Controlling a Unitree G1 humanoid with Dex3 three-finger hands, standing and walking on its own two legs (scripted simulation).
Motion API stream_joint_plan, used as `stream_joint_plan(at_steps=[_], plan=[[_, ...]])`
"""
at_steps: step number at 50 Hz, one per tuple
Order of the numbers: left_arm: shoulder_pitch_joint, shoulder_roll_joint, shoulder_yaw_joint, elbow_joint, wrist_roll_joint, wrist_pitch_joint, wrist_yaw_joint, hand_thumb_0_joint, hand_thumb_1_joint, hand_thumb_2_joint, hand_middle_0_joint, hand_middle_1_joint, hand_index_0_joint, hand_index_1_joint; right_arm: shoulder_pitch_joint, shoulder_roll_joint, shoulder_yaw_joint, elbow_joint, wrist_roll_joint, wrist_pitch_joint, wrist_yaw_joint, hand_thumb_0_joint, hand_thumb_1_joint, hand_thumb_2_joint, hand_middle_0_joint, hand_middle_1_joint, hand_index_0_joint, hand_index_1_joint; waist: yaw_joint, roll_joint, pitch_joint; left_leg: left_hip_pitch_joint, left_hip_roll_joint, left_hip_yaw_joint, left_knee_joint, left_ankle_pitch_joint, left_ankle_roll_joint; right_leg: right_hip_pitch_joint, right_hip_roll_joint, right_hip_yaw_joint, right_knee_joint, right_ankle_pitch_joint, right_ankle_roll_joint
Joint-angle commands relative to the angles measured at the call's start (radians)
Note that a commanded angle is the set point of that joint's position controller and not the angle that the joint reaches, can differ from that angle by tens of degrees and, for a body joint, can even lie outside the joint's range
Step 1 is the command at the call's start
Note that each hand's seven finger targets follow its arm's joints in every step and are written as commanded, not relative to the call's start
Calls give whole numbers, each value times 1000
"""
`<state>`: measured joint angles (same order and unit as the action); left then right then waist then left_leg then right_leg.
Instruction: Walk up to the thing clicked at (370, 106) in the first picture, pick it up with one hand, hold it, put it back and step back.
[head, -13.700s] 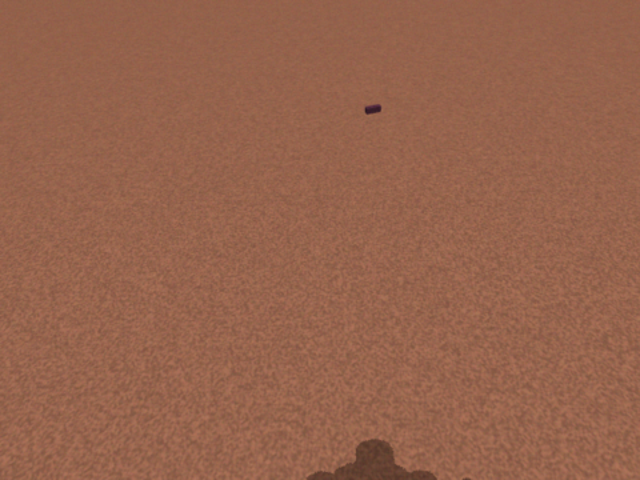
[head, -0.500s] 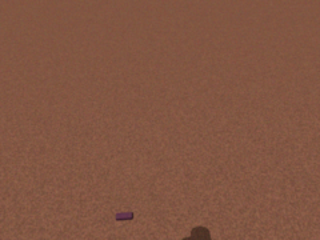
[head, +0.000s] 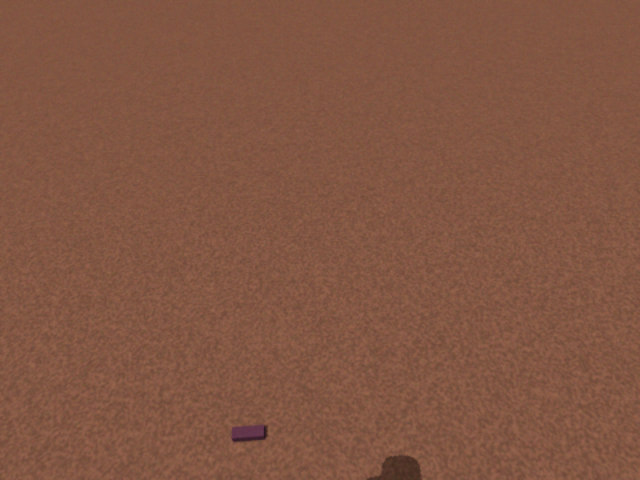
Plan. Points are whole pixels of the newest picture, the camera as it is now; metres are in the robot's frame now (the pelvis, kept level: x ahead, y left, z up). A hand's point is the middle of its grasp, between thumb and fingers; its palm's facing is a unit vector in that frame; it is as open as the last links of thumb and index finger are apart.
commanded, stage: rise first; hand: left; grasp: from above
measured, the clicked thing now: (248, 433) +0.41 +0.27 -0.77
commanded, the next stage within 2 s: none
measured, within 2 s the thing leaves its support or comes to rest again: neither
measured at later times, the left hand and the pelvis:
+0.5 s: hand out of the picture +0.13 +0.26 -0.20, palm faces -0.08 -0.91 -0.42, open 12.0 cm; pelvis -0.02 +0.01 -0.05, yaw +0 degrees
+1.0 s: hand out of the picture +0.12 +0.27 -0.26, palm faces -0.23 -0.82 -0.52, open 13.1 cm; pelvis -0.02 +0.02 -0.13, yaw +0 degrees
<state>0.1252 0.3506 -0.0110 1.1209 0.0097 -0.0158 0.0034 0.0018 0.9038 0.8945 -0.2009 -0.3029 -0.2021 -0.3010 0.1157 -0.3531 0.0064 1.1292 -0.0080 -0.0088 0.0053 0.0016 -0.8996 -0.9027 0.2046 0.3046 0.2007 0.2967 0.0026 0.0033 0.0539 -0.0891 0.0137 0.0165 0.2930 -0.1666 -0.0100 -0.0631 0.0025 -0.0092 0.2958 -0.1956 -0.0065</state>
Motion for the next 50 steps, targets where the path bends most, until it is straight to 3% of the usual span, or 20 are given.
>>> stream_joint_plan(at_steps=[1, 2, 3, 4, 5, 6, 7, 8, 9, 11, 13, 18, 19, 23, 31, 38, 42, 45, 50], plan=[[-26, 216, 45, -56, -3, -19, 8, 0, 900, 900, -200, -300, -200, -301, -31, -211, -40, -53, 1, -22, -17, 0, -900, -900, 200, 300, 200, 300, -3, -1, -72, 33, 126, -105, -27, 160, 32, -23, -139, 108, -49, 174, -21], [-30, 220, 47, -58, 0, -18, 10, 0, 884, 861, -248, -326, -245, -327, -30, -210, -42, -55, -1, -22, -17, 0, -911, -904, 197, 299, 198, 299, -6, -4, -74, 29, 124, -103, -25, 161, 31, -20, -138, 106, -47, 179, -21], [-381, 30, 37, -409, -56, -109, 26, 0, 804, 885, -328, -383, -288, -407, -27, -45, 3, -336, 75, -71, -35, 0, -965, -915, 200, 301, 200, 301, -123, 39, 17, -124, -26, 27, 50, -1, 26, -255, -12, 17, 29, 88, -5], [-465, 100, 65, -340, -49, -100, 29, 0, 724, 878, -304, -463, -266, -487, 27, -75, -4, -282, 73, -70, -46, 0, -902, -899, 199, 300, 200, 300, -84, -17, -44, -113, -23, 21, 70, -9, 32, -193, -14, 6, 34, 58, 1], [-276, 211, 135, -174, -22, -63, 32, 0, 644, 842, -295, -543, -274, -567, 72, -109, -28, -277, 76, -59, -58, 0, -894, -899, 199, 300, 199, 300, -57, -17, -37, -140, -23, 21, 85, -10, 30, -204, -7, -5, 48, 36, -6], [-238, 222, 149, -96, 1, -40, 21, 0, 564, 826, -292, -603, -282, -613, 84, -105, -39, -296, 67, -53, -56, 0, -899, -897, 199, 300, 200, 300, -48, -63, -73, -179, -29, 19, 131, -1, 35, -217, -11, -4, 80, 31, -7], [-307, 227, 152, -102, 21, -37, 4, 0, 484, 830, -282, -662, -277, -667, 95, -98, -45, -321, 64, -54, -56, 0, -901, -898, 199, 300, 200, 300, -43, -64, -98, -205, -28, 14, 170, 8, 38, -244, -10, -5, 123, 43, -9], [-320, 255, 178, -123, 54, -50, -6, 0, 404, 811, -284, -717, -286, -714, 101, -101, -66, -352, 47, -61, -57, 0, -902, -899, 199, 300, 200, 300, -29, -62, -191, -216, -32, 17, 215, 34, 39, -230, -18, 3, 167, 85, -5], [-186, 235, 194, -49, 88, -35, -14, 0, 324, 790, -276, -783, -291, -767, 143, -94, -78, -352, 37, -64, -52, 0, -907, -899, 200, 300, 200, 300, -15, -36, -234, -248, -38, 12, 255, 60, 34, -246, -17, 0, 215, 109, -9], [-118, 215, 210, -127, 117, -22, -20, 0, 164, 780, -268, -835, -288, -815, 151, -88, -90, -417, 32, -67, -41, 0, -896, -895, 200, 300, 200, 300, 26, 36, -311, -262, -46, 12, 295, 88, 22, -250, -9, 1, 271, 112, -20], [-80, 169, 189, -164, 129, 18, -10, 0, 4, 772, -279, -847, -296, -829, 130, -80, -91, -471, 38, -68, -40, 0, -885, -891, 201, 300, 201, 300, 17, 35, -282, -279, -45, 6, 287, 65, 18, -278, 1, -8, 266, 77, -21], [-100, 170, 191, -314, 157, 115, 12, 0, -352, 803, -286, -870, -285, -871, 98, -72, -89, -569, 44, -74, -32, 0, -898, -896, 201, 300, 201, 300, 0, -3, -263, -367, -26, -10, 363, 12, 21, -389, 14, -24, 338, -1, -18], [-107, 154, 182, -319, 159, 121, 15, 0, -374, 804, -291, -872, -288, -874, 93, -65, -87, -577, 42, -80, -32, 0, -910, -900, 201, 300, 201, 300, -13, -5, -244, -396, -26, -11, 389, -13, 20, -428, 14, -24, 359, -25, -16], [-72, 155, 204, -433, 181, 122, 21, 0, -361, 797, -288, -867, -285, -870, 121, -49, -92, -605, 34, -105, -33, 0, -888, -895, 201, 300, 200, 300, -16, 11, -293, -468, -19, -15, 484, -69, 20, -521, 13, -18, 460, -82, -14], [60, 153, 202, -693, 234, 151, 26, 0, -396, 806, -305, -861, -296, -870, 117, -42, -99, -674, 29, -136, -42, 0, -922, -904, 201, 300, 200, 300, -25, 60, -393, -534, -3, -38, 622, -15, 20, -647, 13, -19, 606, -52, -16], [151, 139, 189, -800, 268, 190, 33, 0, -377, 769, -307, -875, -312, -869, 103, -36, -96, -706, 23, -159, -40, 0, -945, -909, 201, 300, 200, 300, -37, 55, -431, -619, 0, -49, 728, 5, 24, -739, 17, -24, 700, -47, -14], [201, 140, 193, -850, 279, 200, 39, 0, -390, 780, -314, -863, -313, -862, 91, -32, -95, -725, 23, -171, -39, 0, -953, -911, 201, 300, 200, 300, -26, 60, -449, -678, -6, -46, 778, -25, 27, -783, 17, -22, 744, -64, -14], [237, 146, 194, -886, 287, 205, 39, 0, -404, 784, -297, -888, -300, -883, 85, -37, -96, -730, 24, -178, -34, 0, -958, -913, 201, 300, 200, 300, -23, 66, -481, -693, -3, -55, 813, 5, 24, -814, 20, -29, 791, -57, -16], [106, 168, 183, -815, 353, 170, 46, 0, -415, 801, -272, -898, -275, -894, 63, -44, -93, -714, 24, -193, -25, 0, -947, -910, 201, 300, 200, 300, -52, 40, -458, -834, -8, -64, 917, -59, 30, -944, 22, -28, 890, -95, -16]])
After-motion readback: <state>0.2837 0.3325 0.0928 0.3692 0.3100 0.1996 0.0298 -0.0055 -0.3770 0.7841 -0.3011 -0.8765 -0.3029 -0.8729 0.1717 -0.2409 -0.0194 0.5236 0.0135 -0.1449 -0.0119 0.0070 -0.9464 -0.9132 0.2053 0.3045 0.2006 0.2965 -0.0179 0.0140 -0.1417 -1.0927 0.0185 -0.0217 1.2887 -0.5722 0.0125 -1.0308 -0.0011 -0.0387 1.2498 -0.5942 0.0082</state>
